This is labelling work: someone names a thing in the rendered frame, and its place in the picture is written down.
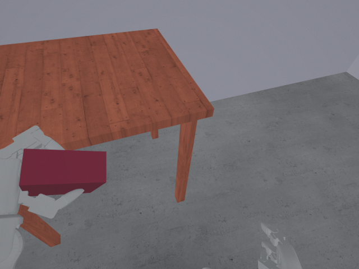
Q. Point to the table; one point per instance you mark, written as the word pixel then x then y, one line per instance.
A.
pixel 88 90

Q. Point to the left robot hand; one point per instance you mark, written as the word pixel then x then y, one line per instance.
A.
pixel 11 195

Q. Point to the sponge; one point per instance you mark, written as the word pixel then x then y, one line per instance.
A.
pixel 52 172

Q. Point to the right robot hand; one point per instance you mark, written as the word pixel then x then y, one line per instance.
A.
pixel 282 257

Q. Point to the left robot forearm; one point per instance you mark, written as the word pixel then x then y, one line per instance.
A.
pixel 11 240

